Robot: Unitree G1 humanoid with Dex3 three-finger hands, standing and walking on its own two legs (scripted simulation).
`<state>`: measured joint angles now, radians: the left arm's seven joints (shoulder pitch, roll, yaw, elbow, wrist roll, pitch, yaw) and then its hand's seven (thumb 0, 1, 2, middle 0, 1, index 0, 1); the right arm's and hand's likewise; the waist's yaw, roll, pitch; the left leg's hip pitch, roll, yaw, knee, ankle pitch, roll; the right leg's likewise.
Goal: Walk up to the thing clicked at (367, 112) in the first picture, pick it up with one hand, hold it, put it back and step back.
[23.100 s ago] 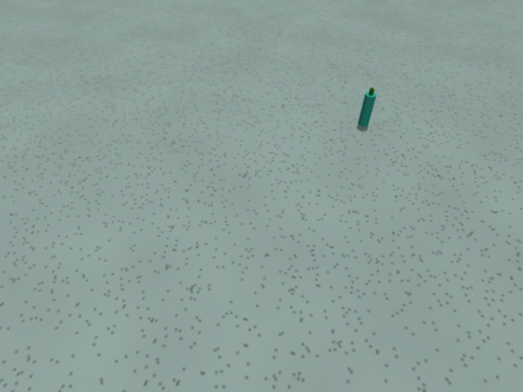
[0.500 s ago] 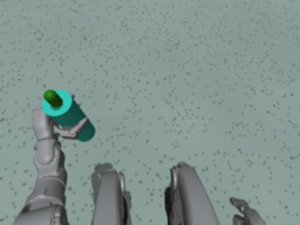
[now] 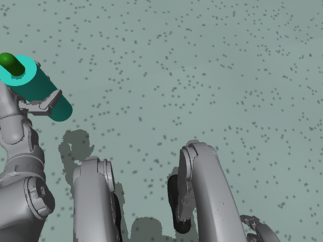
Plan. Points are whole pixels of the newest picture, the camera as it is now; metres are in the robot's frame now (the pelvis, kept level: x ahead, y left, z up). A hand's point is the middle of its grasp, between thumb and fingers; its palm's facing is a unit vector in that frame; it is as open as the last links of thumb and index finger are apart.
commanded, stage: crouch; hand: left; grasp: from the side
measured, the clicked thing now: (39, 91) +0.49 +0.24 -0.07
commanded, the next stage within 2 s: lower in 0.64 s
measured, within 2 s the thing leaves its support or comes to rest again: neither
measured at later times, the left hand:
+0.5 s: hand (48, 94) +0.51 +0.25 -0.14, palm faces +0.21 -0.98 -0.04, open 9.4 cm
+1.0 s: hand (57, 99) +0.52 +0.24 -0.19, palm faces +0.20 -0.98 -0.03, open 9.4 cm
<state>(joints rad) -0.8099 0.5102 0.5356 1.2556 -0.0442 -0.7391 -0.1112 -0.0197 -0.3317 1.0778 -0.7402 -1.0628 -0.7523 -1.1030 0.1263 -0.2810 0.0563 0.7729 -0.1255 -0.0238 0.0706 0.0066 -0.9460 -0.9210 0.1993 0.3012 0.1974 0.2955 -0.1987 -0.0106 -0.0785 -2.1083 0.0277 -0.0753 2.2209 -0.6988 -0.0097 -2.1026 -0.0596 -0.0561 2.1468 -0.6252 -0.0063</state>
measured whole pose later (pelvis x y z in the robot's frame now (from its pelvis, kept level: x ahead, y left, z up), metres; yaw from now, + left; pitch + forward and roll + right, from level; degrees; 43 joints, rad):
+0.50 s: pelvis -0.01 +0.01 -0.06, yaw -4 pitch +29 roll -9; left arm -0.87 0.67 0.59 1.29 0.00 -0.72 -0.13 -0.02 -0.33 1.08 -0.74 -1.06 -0.76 -1.10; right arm 0.12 -0.31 0.17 0.74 -0.18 0.01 0.08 0.00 -0.92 -0.91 0.20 0.30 0.20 0.30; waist -0.26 -0.05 0.06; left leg -2.26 0.02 -0.15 2.43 -0.69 0.00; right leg -2.21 -0.05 -0.10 2.29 -0.59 0.01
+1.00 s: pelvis -0.01 +0.01 -0.07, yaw -7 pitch +26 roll -12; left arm -0.88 0.78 0.59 1.38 0.00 -0.79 -0.12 -0.02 -0.33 1.09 -0.73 -1.07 -0.75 -1.11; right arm 0.04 -0.34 0.28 0.68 -0.23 0.03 0.10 0.00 -0.92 -0.91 0.20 0.30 0.20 0.30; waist -0.30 -0.11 0.16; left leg -2.27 0.02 -0.21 2.51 -0.71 0.00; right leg -2.18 -0.04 -0.15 2.33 -0.59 0.03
